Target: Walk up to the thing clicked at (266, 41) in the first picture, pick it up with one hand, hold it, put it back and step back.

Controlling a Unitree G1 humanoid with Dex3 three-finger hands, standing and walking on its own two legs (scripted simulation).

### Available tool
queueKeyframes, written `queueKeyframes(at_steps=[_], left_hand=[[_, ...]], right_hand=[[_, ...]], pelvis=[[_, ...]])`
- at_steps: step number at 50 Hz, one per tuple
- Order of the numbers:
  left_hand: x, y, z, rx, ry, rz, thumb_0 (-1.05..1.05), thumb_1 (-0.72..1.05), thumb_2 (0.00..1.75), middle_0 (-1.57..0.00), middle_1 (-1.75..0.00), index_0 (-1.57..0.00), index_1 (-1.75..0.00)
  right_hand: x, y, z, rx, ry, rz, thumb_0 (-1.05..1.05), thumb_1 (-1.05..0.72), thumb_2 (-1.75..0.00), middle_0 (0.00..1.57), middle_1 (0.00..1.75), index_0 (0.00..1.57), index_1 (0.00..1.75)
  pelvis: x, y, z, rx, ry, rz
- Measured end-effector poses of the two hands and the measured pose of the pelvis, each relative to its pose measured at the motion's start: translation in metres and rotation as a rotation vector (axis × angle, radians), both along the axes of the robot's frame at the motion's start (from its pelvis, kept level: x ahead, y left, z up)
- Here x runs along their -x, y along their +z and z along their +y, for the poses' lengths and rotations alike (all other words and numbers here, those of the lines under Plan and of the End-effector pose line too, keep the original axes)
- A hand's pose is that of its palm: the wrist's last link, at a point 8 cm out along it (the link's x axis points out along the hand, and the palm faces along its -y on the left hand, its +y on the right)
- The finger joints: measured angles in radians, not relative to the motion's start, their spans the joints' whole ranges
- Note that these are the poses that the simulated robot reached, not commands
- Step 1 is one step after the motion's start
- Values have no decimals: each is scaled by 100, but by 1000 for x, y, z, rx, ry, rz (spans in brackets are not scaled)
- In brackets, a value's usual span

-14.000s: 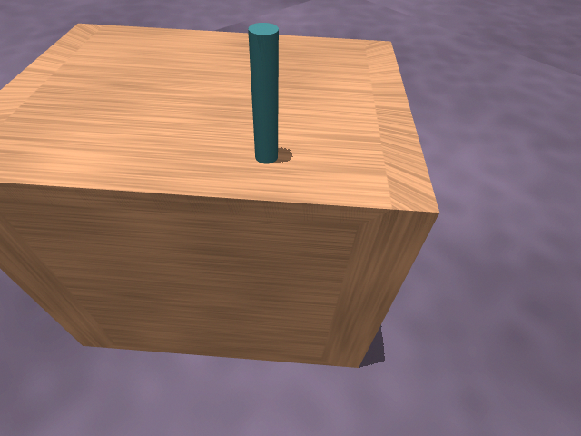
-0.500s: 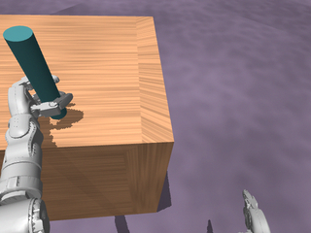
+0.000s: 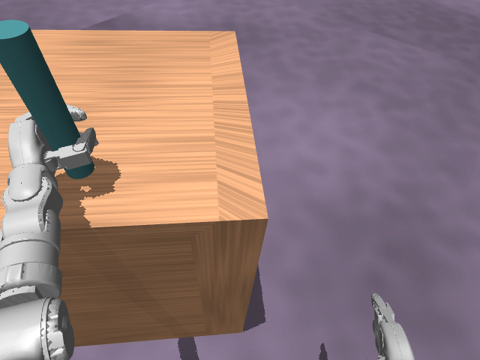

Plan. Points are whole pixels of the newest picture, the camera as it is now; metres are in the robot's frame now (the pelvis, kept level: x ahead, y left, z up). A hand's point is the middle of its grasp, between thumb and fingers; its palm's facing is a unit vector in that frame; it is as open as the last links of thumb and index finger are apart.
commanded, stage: settle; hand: left
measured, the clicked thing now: (51, 115) +0.43 +0.26 +0.20
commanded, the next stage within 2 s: lift in 0.38 s
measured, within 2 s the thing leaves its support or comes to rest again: neither
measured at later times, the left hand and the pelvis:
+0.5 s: hand (67, 115) +0.43 +0.24 +0.19, palm faces +0.31 -0.95 +0.01, open 5.8 cm; pelvis -0.01 +0.01 +0.01, yaw +0 degrees
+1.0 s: hand (58, 89) +0.39 +0.21 +0.26, palm faces +0.27 -0.96 +0.00, open 5.8 cm; pelvis -0.01 +0.00 +0.02, yaw +1 degrees
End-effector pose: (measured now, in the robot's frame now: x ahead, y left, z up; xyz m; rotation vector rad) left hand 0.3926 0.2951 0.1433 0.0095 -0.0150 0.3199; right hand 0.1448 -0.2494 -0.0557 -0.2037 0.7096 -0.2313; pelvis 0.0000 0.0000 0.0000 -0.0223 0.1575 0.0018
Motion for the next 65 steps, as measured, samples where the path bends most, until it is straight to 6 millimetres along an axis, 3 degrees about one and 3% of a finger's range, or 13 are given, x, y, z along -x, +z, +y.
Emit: queueKeyframes(at_steps=[9, 21, 33, 43, 55, 65], left_hand=[[-5, 28, 0, -2, -10, -6, -2, 9, 114, -98, -112, -98, -114], [-3, 41, -5, 12, -7, 12, -2, 9, 115, -98, -112, -98, -114], [6, 67, -14, -12, -11, -3, -2, 9, 115, -98, -112, -98, -114], [25, 89, -27, -10, -31, -37, -2, 9, 115, -98, -112, -98, -114], [54, 137, -43, -2, -45, -79, -2, 8, 115, -98, -112, -98, -115], [70, 148, -50, 4, -51, -34, -3, 8, 116, -98, -113, -99, -115]], right_hand=[[2, 2, 6, -14, -2, -18, -1, 53, -5, 5, 5, 6, 5], [11, 4, 6, -15, -5, -25, -1, 54, -5, 5, 5, 6, 5], [8, 11, 1, -13, -14, -77, -1, 54, -5, 5, 5, 6, 5], [6, 12, -1, -28, 1, -98, -1, 55, -5, 5, 5, 6, 5], [-6, 13, -3, -61, 10, -144, -1, 55, -5, 5, 5, 6, 5], [-9, 20, -8, -64, 25, -181, -1, 56, -5, 5, 5, 6, 5]], pelvis=[[0, 3, 3, 2, 3, -24], [5, 8, 6, 0, -1, -44], [8, 14, 5, -3, 2, -80], [7, 19, 0, -10, 9, -115], [7, 22, -5, -20, 23, -166], [10, 24, -8, -25, 30, -185]])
